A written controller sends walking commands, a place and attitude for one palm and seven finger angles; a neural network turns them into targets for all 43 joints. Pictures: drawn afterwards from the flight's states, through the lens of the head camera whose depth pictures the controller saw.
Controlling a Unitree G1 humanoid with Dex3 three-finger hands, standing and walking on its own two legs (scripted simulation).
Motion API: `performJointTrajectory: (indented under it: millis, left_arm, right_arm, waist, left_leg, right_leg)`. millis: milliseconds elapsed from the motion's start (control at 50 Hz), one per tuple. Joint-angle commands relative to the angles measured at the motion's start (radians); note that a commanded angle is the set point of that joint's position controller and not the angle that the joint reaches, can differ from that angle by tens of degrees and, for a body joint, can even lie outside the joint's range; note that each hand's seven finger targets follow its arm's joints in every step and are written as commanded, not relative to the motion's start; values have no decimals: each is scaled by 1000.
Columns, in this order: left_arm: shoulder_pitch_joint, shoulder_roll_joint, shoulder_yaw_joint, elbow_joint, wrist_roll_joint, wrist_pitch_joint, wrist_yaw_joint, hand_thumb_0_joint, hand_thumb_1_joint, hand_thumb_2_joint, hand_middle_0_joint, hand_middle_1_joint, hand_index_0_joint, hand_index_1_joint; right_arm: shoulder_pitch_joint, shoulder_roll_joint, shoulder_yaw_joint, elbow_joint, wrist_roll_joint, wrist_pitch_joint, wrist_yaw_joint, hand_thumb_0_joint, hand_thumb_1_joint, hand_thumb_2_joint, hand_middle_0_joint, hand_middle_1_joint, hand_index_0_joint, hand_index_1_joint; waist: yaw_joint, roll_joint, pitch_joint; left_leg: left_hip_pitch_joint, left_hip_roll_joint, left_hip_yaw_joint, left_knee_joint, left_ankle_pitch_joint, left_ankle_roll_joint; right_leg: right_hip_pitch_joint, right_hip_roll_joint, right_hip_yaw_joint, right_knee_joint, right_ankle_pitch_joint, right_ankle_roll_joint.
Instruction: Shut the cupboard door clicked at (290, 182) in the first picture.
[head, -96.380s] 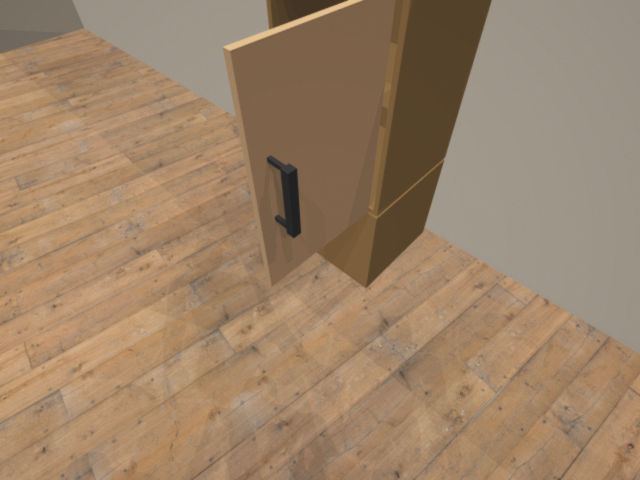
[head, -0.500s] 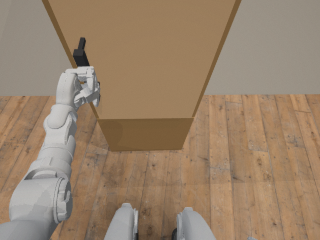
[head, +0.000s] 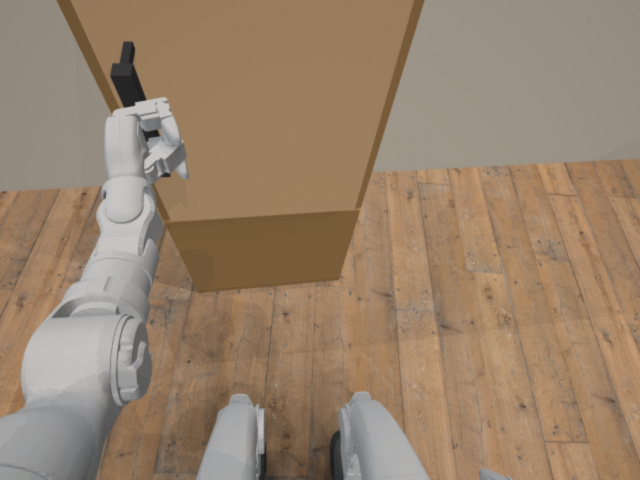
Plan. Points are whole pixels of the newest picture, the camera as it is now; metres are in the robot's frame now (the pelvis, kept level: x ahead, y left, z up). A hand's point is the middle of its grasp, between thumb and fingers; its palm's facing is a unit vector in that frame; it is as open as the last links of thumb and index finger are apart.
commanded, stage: pull the fist back off the door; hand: left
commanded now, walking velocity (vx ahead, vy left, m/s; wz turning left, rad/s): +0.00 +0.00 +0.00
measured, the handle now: (146, 116) +0.57 +0.20 +0.07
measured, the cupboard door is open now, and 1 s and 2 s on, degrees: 0 0 0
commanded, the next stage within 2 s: draw the hand back to the body in 0.52 s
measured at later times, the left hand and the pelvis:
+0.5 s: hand (180, 184) +0.46 +0.14 +0.08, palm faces +0.10 -0.99 +0.00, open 3.1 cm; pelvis +0.08 +0.00 +0.04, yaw -2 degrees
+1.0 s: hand (129, 199) +0.39 +0.17 +0.14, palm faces +0.13 -0.99 -0.02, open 3.1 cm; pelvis +0.10 -0.02 +0.07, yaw +0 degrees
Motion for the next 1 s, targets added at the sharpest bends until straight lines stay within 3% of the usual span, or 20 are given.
performJointTrajectory:
  millis: [0,100,160,180,200,220,280,360,420,460,500,600,660,700,780,860,900,980]
  left_arm:
    - [-399,129,44,-225,-50,-81,-37,0,900,900,-1300,-1500,-1300,-1500]
    - [-232,131,67,-311,-24,-115,-10,0,900,900,-1300,-1500,-1300,-1500]
    - [-158,120,76,-362,-33,-118,4,0,900,900,-1300,-1500,-1300,-1500]
    - [-153,125,83,-419,-40,-127,6,0,900,900,-1300,-1500,-1300,-1500]
    - [-127,122,77,-488,-41,-141,4,0,900,900,-1300,-1500,-1300,-1500]
    - [-81,97,63,-529,-44,-145,4,0,900,900,-1300,-1500,-1300,-1500]
    - [59,37,25,-647,-57,-153,-3,0,900,900,-1300,-1500,-1300,-1500]
    - [301,-31,-23,-712,-77,-120,-23,0,900,900,-1300,-1500,-1300,-1500]
    - [432,-98,-92,-825,-82,-100,-40,0,900,900,-1300,-1500,-1300,-1500]
    - [443,-141,-141,-881,-90,-88,-46,0,900,900,-1300,-1500,-1300,-1500]
    - [435,-123,-138,-919,-89,-87,-43,0,900,900,-1300,-1500,-1300,-1500]
    - [415,-130,-152,-980,-66,-109,-28,0,900,900,-1300,-1500,-1300,-1500]
    - [533,-81,-100,-1079,-71,-106,-32,0,900,900,-1300,-1500,-1300,-1500]
    - [657,-38,-65,-1158,-85,-76,-42,0,900,900,-1300,-1500,-1300,-1500]
    - [777,-73,-94,-1211,-122,29,-82,0,900,900,-1300,-1500,-1300,-1500]
    - [819,-83,-83,-1192,-168,101,-122,0,900,900,-1300,-1500,-1300,-1500]
    - [823,-63,-64,-1214,-185,106,-143,0,900,900,-1300,-1500,-1300,-1500]
    - [847,-13,-20,-1293,-202,86,-178,0,900,900,-1300,-1500,-1300,-1500]
  right_arm:
    - [73,-179,-74,-93,6,-32,-13,0,-900,-900,200,300,200,300]
    - [67,-167,-80,-119,7,-13,-4,0,-900,-900,200,300,200,300]
    - [49,-157,-85,-129,11,1,-8,0,-900,-900,200,300,200,300]
    - [46,-154,-88,-135,12,2,-10,0,-900,-900,200,300,200,300]
    - [44,-153,-90,-143,12,0,-11,0,-900,-900,200,300,200,300]
    - [42,-150,-92,-146,14,2,-10,0,-900,-900,200,300,200,300]
    - [43,-144,-104,-148,15,6,-9,0,-900,-900,200,300,200,300]
    - [33,-135,-105,-158,22,13,-5,0,-900,-900,200,300,200,300]
    - [14,-124,-108,-180,28,15,-2,0,-900,-900,200,300,200,300]
    - [4,-119,-109,-182,29,17,-3,0,-900,-900,200,300,200,300]
    - [0,-118,-108,-180,28,16,-10,0,-900,-900,200,300,200,300]
    - [-35,-105,-106,-178,16,11,-15,0,-900,-900,200,300,200,300]
    - [-59,-100,-108,-202,16,14,-13,0,-900,-900,200,300,200,300]
    - [-57,-97,-103,-232,24,20,-17,0,-900,-900,200,300,200,300]
    - [-78,-82,-90,-261,49,32,-27,0,-900,-900,200,300,200,300]
    - [-99,-89,-78,-265,63,21,-47,0,-900,-900,200,300,200,300]
    - [-110,-95,-74,-266,64,7,-58,0,-900,-900,200,300,200,300]
    - [-137,-91,-67,-266,65,-23,-66,0,-900,-900,200,300,200,300]
  waist:
    - [-2,48,-407]
    - [46,19,-390]
    - [51,-36,-351]
    - [55,-30,-367]
    - [71,17,-413]
    - [79,37,-434]
    - [85,10,-472]
    - [99,-17,-398]
    - [111,26,-388]
    - [92,13,-363]
    - [85,11,-335]
    - [92,37,-363]
    - [141,58,-482]
    - [174,76,-524]
    - [153,-20,-379]
    - [129,-101,-214]
    - [127,-87,-180]
    - [149,-16,-209]
  left_leg:
    - [311,-7,-27,-237,-269,11]
    - [320,-3,-13,-262,-249,15]
    - [290,-6,22,-257,-223,22]
    - [305,-5,30,-257,-192,24]
    - [352,-1,25,-265,-152,20]
    - [401,5,20,-276,-106,17]
    - [484,16,24,-265,72,13]
    - [494,16,38,-271,200,11]
    - [572,20,35,-277,320,5]
    - [596,23,33,-268,361,5]
    - [585,19,29,-256,368,7]
    - [603,13,20,-225,408,2]
    - [666,9,27,-235,484,-3]
    - [697,4,33,-263,541,1]
    - [659,2,51,-336,447,13]
    - [618,-3,45,-393,295,16]
    - [626,-7,45,-407,251,20]
    - [670,-14,48,-436,227,18]
  right_leg:
    - [171,15,44,-235,-184,-22]
    - [223,20,46,-247,-181,-21]
    - [277,17,70,-290,-213,-10]
    - [304,16,73,-294,-192,-10]
    - [320,21,65,-276,-139,-16]
    - [330,25,53,-270,-80,-20]
    - [378,31,34,-253,87,-20]
    - [428,31,25,-253,244,-18]
    - [432,28,12,-244,333,-22]
    - [421,26,9,-249,367,-17]
    - [419,24,13,-244,381,-18]
    - [406,16,16,-209,408,-21]
    - [496,13,23,-208,475,-24]
    - [589,18,28,-226,532,-26]
    - [663,21,22,-311,546,-13]
    - [663,17,21,-389,450,-3]
    - [665,14,31,-422,398,-2]
    - [703,6,47,-448,351,-7]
